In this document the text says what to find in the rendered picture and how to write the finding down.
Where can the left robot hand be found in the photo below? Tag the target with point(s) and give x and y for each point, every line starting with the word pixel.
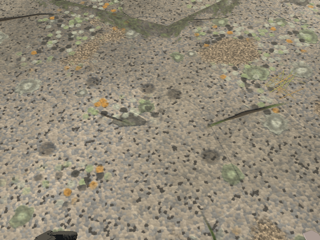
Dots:
pixel 58 235

